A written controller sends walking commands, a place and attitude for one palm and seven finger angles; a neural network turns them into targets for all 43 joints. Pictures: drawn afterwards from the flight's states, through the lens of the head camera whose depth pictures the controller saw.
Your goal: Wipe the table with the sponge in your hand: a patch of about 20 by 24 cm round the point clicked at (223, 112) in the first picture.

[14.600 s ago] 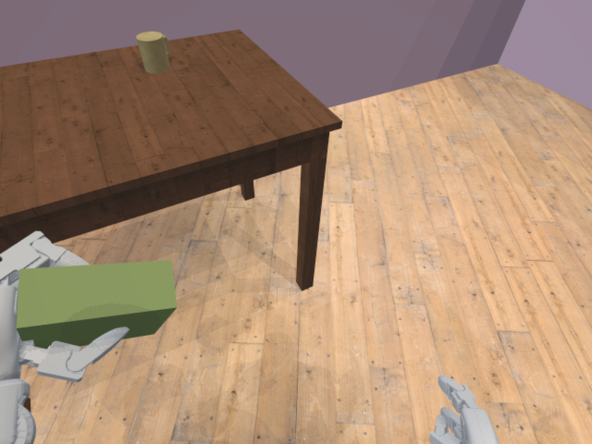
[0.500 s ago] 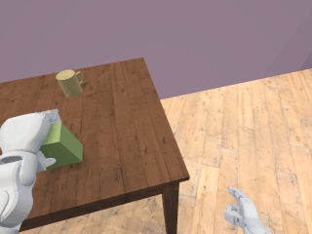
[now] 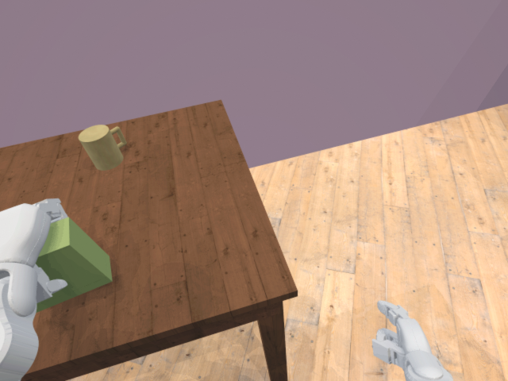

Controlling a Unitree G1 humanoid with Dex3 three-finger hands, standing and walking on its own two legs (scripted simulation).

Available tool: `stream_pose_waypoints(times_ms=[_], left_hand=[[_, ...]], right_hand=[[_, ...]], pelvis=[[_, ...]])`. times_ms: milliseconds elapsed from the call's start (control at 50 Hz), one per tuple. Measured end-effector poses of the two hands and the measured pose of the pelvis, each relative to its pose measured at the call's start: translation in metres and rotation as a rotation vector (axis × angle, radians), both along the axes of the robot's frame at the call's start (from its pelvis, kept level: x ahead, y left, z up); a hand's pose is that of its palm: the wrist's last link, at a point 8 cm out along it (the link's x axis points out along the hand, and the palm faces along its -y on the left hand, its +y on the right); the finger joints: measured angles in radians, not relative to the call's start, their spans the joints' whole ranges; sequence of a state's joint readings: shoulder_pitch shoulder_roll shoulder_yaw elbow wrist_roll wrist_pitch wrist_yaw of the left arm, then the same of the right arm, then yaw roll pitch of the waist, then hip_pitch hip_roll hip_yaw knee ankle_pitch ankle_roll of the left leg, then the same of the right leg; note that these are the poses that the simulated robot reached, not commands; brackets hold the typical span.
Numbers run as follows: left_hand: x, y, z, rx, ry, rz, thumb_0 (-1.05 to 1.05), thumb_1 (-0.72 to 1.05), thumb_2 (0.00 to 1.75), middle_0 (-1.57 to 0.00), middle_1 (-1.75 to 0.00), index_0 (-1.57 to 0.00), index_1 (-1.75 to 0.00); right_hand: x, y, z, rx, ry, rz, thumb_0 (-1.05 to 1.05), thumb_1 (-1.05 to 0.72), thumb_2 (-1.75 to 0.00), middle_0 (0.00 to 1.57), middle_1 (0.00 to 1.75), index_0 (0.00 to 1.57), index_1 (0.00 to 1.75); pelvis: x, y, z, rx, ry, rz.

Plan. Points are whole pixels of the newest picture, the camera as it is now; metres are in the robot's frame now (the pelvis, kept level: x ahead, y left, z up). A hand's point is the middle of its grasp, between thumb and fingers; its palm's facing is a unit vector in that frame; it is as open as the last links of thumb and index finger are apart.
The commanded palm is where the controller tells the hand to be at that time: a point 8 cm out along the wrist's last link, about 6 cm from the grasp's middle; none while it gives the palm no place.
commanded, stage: move the sponge above the wiping area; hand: left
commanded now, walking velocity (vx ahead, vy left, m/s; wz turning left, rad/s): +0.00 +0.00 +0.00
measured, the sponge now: (59, 272) +0.22 +0.34 +0.09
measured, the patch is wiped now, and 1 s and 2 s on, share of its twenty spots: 0.00 0.00 0.00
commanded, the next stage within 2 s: lower the sponge onto the table in 1.52 s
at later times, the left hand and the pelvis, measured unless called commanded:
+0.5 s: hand (58, 277) +0.20 +0.32 +0.11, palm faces -0.07 -0.11 -0.99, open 9.2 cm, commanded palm +0.18 +0.31 +0.19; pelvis +0.00 +0.00 +0.00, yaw +0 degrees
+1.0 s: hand (84, 278) +0.21 +0.29 +0.09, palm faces -0.08 -0.10 -0.99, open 9.2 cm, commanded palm +0.19 +0.31 +0.19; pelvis -0.01 +0.02 +0.00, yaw +1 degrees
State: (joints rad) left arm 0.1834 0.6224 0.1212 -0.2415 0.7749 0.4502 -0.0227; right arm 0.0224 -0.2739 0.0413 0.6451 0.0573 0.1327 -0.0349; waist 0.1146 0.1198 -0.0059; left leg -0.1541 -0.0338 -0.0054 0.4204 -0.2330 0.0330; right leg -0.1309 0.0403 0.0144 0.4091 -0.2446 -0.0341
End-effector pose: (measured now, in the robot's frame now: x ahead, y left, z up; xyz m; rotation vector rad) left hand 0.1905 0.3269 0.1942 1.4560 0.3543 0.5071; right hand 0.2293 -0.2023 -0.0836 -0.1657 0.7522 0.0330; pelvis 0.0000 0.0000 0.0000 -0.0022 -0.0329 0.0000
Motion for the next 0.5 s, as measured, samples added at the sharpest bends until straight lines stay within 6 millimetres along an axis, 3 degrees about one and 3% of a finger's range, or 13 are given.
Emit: stream_pose_waypoints(times_ms=[60,120,160,220,300,360,420,500], left_hand=[[-0.009,-0.006,-0.025,-0.060,0.138,0.001,0.00,-0.45,1.05,-0.83,-1.43,-0.83,-1.43],[-0.014,-0.026,-0.046,-0.099,0.233,-0.107,0.00,-0.45,1.05,-0.83,-1.43,-0.84,-1.43],[-0.014,-0.041,-0.044,-0.062,0.219,-0.212,0.00,-0.45,1.05,-0.83,-1.43,-0.84,-1.43],[-0.011,-0.051,-0.026,0.029,0.121,-0.320,0.00,-0.45,1.05,-0.83,-1.43,-0.84,-1.43],[0.000,-0.030,0.002,0.098,-0.022,-0.253,0.00,-0.45,1.05,-0.84,-1.43,-0.84,-1.43],[0.005,-0.007,0.010,0.064,-0.061,-0.113,0.00,-0.45,1.05,-0.83,-1.43,-0.84,-1.43],[0.003,0.004,0.000,0.009,0.009,-0.020,0.00,-0.45,1.05,-0.83,-1.43,-0.84,-1.43],[-0.006,-0.010,-0.032,-0.067,0.179,-0.062,0.00,-0.45,1.06,-0.83,-1.43,-0.83,-1.44]], right_hand=[[0.004,-0.007,0.000,-0.017,-0.020,-0.004,0.01,-0.90,-0.90,0.20,0.30,0.20,0.30],[0.005,-0.011,0.001,-0.061,-0.031,0.005,0.01,-0.91,-0.90,0.20,0.30,0.20,0.30],[0.005,-0.012,0.002,-0.092,-0.037,0.013,0.01,-0.91,-0.90,0.20,0.30,0.20,0.30],[0.002,-0.011,0.003,-0.105,-0.030,0.010,0.01,-0.91,-0.90,0.20,0.30,0.20,0.30],[-0.004,-0.010,0.000,-0.068,-0.001,-0.011,0.01,-0.91,-0.90,0.20,0.30,0.20,0.30],[-0.007,-0.010,-0.003,-0.035,0.011,-0.025,0.01,-0.90,-0.90,0.20,0.30,0.20,0.30],[-0.010,-0.012,-0.005,-0.018,0.007,-0.037,0.01,-0.90,-0.90,0.20,0.30,0.20,0.30],[-0.011,-0.015,-0.006,-0.035,-0.005,-0.038,0.01,-0.90,-0.90,0.20,0.30,0.20,0.30]], pelvis=[[0.000,0.000,-0.001,0.000,0.008,0.006],[-0.001,-0.001,-0.001,0.000,0.005,0.015],[-0.001,-0.002,-0.002,-0.001,-0.002,0.015],[0.000,-0.004,-0.002,-0.004,-0.011,0.010],[0.000,-0.007,-0.001,-0.007,-0.014,0.006],[-0.001,-0.006,-0.001,-0.005,-0.008,0.000],[-0.001,-0.004,-0.001,-0.002,0.002,0.000],[-0.003,0.001,-0.001,-0.001,0.011,0.007]])
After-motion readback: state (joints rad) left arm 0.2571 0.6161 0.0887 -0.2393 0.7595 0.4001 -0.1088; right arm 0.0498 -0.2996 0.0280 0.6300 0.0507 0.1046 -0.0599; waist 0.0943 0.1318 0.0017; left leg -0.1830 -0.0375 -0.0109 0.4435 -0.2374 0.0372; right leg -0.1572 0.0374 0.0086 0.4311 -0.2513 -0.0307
